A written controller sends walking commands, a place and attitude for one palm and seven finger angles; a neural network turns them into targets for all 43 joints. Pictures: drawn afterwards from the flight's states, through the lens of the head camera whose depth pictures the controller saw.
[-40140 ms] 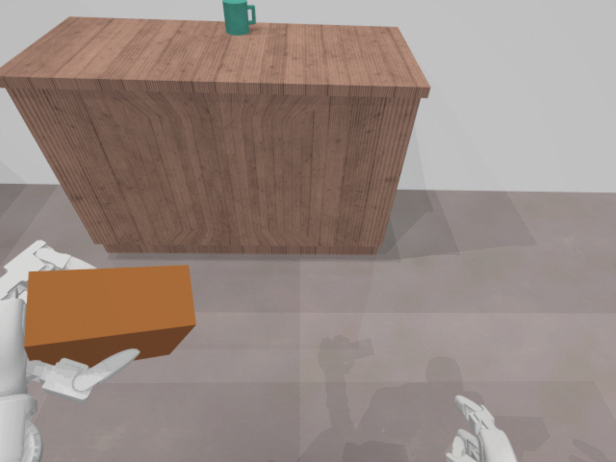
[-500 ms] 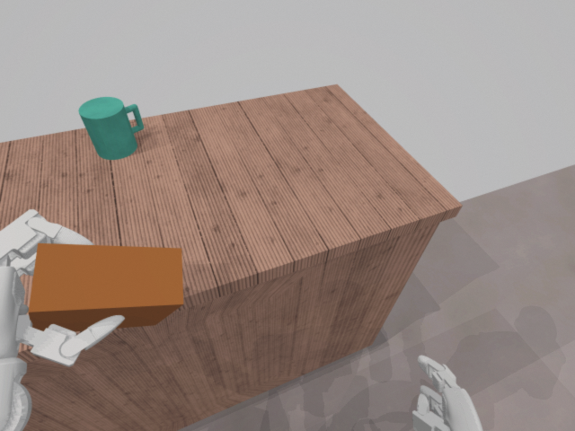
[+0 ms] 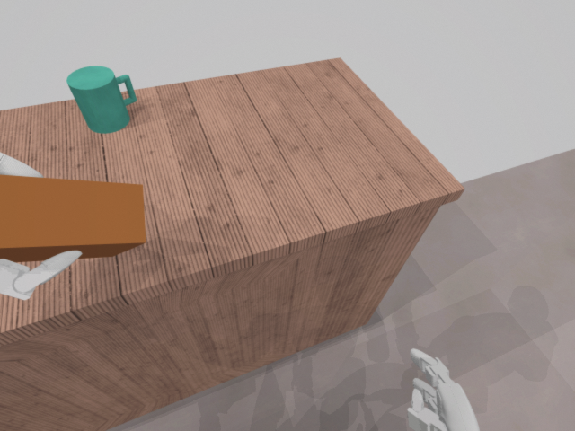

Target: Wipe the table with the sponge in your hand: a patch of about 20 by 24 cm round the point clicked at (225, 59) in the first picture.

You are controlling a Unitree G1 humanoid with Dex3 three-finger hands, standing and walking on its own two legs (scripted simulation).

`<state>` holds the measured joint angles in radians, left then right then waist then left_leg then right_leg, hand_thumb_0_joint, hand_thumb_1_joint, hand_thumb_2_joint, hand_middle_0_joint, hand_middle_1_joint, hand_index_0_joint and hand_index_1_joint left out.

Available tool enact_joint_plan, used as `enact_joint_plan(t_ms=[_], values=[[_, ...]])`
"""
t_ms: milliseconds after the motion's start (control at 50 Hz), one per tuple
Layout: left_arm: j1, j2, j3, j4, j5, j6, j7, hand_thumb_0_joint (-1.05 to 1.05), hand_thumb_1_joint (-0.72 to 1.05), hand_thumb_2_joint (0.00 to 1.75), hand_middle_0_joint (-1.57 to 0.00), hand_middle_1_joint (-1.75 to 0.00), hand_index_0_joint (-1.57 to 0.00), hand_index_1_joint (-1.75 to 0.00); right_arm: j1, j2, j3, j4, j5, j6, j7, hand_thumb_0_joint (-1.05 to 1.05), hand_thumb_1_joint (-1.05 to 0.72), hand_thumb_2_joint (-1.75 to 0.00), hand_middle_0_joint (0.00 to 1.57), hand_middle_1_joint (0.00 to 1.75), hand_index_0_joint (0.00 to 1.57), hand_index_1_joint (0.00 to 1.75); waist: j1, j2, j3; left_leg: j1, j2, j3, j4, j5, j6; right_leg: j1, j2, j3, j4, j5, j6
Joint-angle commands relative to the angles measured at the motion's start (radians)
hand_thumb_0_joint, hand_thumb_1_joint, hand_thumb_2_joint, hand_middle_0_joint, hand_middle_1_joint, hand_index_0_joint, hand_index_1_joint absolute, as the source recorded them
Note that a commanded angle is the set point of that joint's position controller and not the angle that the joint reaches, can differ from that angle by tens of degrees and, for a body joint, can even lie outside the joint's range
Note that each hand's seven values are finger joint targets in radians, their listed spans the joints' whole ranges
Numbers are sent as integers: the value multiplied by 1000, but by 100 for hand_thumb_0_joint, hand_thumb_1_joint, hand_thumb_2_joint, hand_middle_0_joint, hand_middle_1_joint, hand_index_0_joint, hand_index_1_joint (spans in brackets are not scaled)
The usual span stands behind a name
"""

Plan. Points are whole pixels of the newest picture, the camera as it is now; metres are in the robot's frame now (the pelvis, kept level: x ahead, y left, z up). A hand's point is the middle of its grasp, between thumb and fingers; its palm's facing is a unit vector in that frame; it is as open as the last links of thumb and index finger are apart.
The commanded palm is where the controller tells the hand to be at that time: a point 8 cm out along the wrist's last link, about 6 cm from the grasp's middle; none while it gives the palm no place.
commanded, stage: come to a stop and stand still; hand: left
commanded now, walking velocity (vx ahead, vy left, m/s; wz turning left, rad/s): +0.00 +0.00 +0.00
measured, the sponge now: (84, 224) +0.28 +0.26 +0.16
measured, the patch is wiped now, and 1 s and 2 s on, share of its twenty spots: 0.00 0.00 0.00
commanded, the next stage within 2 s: look again from close up in 0.72 s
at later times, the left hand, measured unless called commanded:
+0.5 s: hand (50, 266) +0.22 +0.26 +0.18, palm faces +0.41 -0.82 -0.41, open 10.3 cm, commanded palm +0.17 +0.29 +0.18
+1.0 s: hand (59, 283) +0.21 +0.25 +0.16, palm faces +0.39 -0.84 -0.37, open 10.3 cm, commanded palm +0.16 +0.29 +0.18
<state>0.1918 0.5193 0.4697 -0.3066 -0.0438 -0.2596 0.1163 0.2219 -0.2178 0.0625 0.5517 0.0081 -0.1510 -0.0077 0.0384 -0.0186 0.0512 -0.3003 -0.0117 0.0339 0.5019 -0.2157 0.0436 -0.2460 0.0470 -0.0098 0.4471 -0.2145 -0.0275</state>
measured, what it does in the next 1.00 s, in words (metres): stands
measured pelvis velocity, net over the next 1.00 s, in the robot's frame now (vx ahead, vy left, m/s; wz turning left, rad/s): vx -0.01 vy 0.01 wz -0.02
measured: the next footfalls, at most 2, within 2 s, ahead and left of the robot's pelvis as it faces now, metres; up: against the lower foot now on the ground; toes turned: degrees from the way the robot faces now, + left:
none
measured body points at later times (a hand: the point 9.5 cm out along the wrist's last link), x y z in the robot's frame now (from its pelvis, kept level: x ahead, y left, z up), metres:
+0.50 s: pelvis +0.00 +0.01 +0.00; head +0.03 +0.02 +0.45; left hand +0.19 +0.30 +0.20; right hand +0.19 -0.21 -0.07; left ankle +0.03 +0.09 -0.74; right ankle +0.01 -0.11 -0.74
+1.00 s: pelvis -0.01 +0.01 +0.00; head -0.01 +0.01 +0.45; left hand +0.19 +0.29 +0.18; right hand +0.16 -0.23 -0.07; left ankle +0.03 +0.09 -0.74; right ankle +0.01 -0.11 -0.74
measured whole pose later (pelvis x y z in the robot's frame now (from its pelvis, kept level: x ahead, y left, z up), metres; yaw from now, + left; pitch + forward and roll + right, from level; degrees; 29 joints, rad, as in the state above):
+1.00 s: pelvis -0.01 +0.01 +0.00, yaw -1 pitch -2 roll -1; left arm 0.45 0.34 0.34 -0.45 -0.04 -0.15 0.14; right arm 0.22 -0.22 0.03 0.57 0.01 -0.10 -0.04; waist 0.00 0.02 0.03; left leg -0.23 -0.01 0.06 0.44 -0.19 0.05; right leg -0.18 0.05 0.02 0.39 -0.17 -0.01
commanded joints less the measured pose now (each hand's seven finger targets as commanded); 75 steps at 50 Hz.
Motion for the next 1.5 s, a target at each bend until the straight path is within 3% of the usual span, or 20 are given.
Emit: enact_joint_plan(t_ms=[0, 80, 140, 160, 240, 360, 480, 640, 860, 1120, 1140, 1160, 1180, 1200, 1240, 1280, 1320, 1420, 1440, 1480], values=[[187, -53, -77, -354, -5, -27, -20, 0, 10, 130, -120, -160, -120, -160, -60, -149, -92, -142, -7, -66, 17, 0, -90, -90, 20, 30, 20, 30, -14, 99, -221, 166, 92, -72, -71, 101, -19, 28, -104, 123, -54, 139, -17], [222, -20, -29, -380, 14, 9, 2, 0, 10, 130, -120, -160, -120, -160, -92, -143, -88, -146, -4, -50, 3, 0, -90, -90, 20, 30, 20, 30, -18, 11, -173, 152, 116, -78, -91, 179, -22, 27, -86, 70, -31, 178, 8], [143, 120, 114, -394, 13, 7, 24, 0, 10, 130, -120, -160, -120, -160, -110, -140, -84, -144, -12, -24, -29, 0, -90, -90, 20, 30, 20, 30, -20, 31, -167, 131, 116, -88, -118, 162, -26, 39, -81, 62, -9, 154, 9], [149, 60, 82, -372, 8, 10, 25, 0, 10, 130, -120, -160, -120, -160, -109, -123, -80, -145, -13, -17, -36, 0, -90, -90, 20, 30, 20, 30, -21, 78, -162, 124, 118, -90, -124, 187, -31, 48, -81, 46, 4, 148, 8], [107, 85, 76, -452, 8, 18, 35, 0, 10, 130, -120, -160, -120, -160, -111, -117, -78, -153, -11, -17, -43, 0, -90, -90, 20, 30, 20, 30, -12, 214, -218, 175, 116, -73, -89, 298, -36, 76, -78, 35, 13, 172, 5], [214, 22, 39, -448, -3, 31, 33, 0, 10, 130, -120, -160, -120, -160, -100, -120, -82, -149, -3, -23, -33, 0, -90, -90, 20, 30, 20, 30, -18, 109, -249, 207, 117, -75, -57, 390, -50, 100, -78, 36, -4, 241, 4], [209, -64, -41, -276, -7, 65, 22, 0, 10, 130, -120, -160, -120, -160, -100, -121, -86, -135, 1, -1, -32, 0, -90, -90, 20, 30, 20, 30, -31, 24, -119, 125, 101, -74, -114, 4, -31, 23, -93, 108, -103, 115, 4], [-2, 3, -44, -358, 16, 66, 38, 0, 10, 130, -120, -160, -120, -160, -141, -122, -75, -148, -4, -7, -49, 0, -90, -90, 20, 30, 20, 30, -19, 99, -102, 111, 99, -87, -180, -145, -17, 14, -81, 116, -133, -6, 4], [216, -33, -30, -341, -5, 57, 40, 0, 10, 130, -120, -160, -120, -160, -123, -113, -78, -143, -8, -3, -40, 0, -90, -90, 20, 30, 20, 30, -22, 83, -144, 115, 91, -85, -152, 1, -31, 82, -86, 90, -122, 95, 0], [98, -26, -59, -381, 2, 55, 41, 0, 10, 130, -120, -160, -120, -160, -130, -119, -79, -136, -7, -2, -53, 0, -90, -90, 20, 30, 20, 30, -20, 91, -128, 125, 90, -99, -188, -50, -28, 77, -72, 90, -121, 67, 8], [95, 3, -37, -399, 1, 55, 44, 0, 10, 130, -120, -160, -120, -160, -142, -123, -78, -136, -11, -4, -55, 0, -90, -90, 20, 30, 20, 30, -19, 112, -138, 146, 89, -98, -186, -27, -31, 68, -73, 92, -117, 79, 7], [-923, 864, 560, -639, 178, -72, 34, 0, 10, 130, -120, -160, -120, -160, 13, -127, -85, -120, -49, -39, -43, 0, -90, -90, 20, 30, 20, 30, -16, -153, 26, -69, 143, -105, -23, 91, 17, -75, -141, 116, -173, 106, 55], [-336, 213, 160, -26, 64, -30, -12, 0, 10, 130, -120, -160, -120, -160, -101, -18, -40, -60, -10, -34, -39, 0, -90, -90, 20, 30, 20, 30, -21, -120, -191, 155, 62, -112, -25, 115, 13, -104, -167, 159, -130, 5, -32], [-12, 93, 77, -55, 8, -20, -18, 0, 10, 130, -120, -160, -120, -160, -104, -72, -98, -107, -2, -47, -40, 0, -90, -90, 20, 30, 20, 30, 20, -64, -130, 153, 74, -87, -70, 80, -18, -18, -131, 209, -179, 46, -20], [81, -85, -81, -134, -21, -28, -39, 0, 10, 130, -120, -160, -120, -160, -86, -99, -114, -122, 18, -65, -16, 0, -90, -90, 20, 30, 20, 30, -2, 209, -231, 200, 82, -74, -125, 58, -12, 52, -122, 166, -71, 54, -21], [137, -67, -107, -289, -13, -42, -34, 0, 10, 130, -120, -160, -120, -160, -88, -111, -106, -130, 13, -65, 9, 0, -90, -90, 20, 30, 20, 30, 5, 280, -206, 86, 134, -130, -189, -56, 6, 94, -98, 118, -8, 5, 1], [176, -55, -114, -335, -1, -45, -24, 0, 10, 130, -120, -160, -120, -160, -94, -105, -98, -137, 16, -69, 16, 0, -90, -90, 20, 30, 20, 30, 8, 191, -151, -29, 143, -151, -241, -206, 13, 128, -80, 96, 8, -32, 9], [150, 69, 43, -304, -5, -40, 2, 0, 10, 130, -120, -160, -120, -160, -91, -106, -95, -151, 9, -64, -21, 0, -90, -90, 20, 30, 20, 30, -4, -117, -109, -7, 93, -131, -165, -171, 1, 55, -90, 130, -113, -81, 10], [91, 123, 89, -356, -7, -45, 7, 0, 10, 130, -120, -160, -120, -160, -102, -111, -95, -146, 7, -62, -29, 0, -90, -90, 20, 30, 20, 30, -9, -81, -116, 40, 80, -119, -143, -115, -7, 28, -97, 140, -124, -67, 3], [53, 75, 53, -329, -14, -51, 4, 0, 10, 130, -120, -160, -120, -160, -102, -100, -90, -138, 5, -63, -40, 0, -90, -90, 20, 30, 20, 30, -15, 6, -129, 70, 77, -120, -139, -42, -8, 38, -99, 140, -107, -2, -3]])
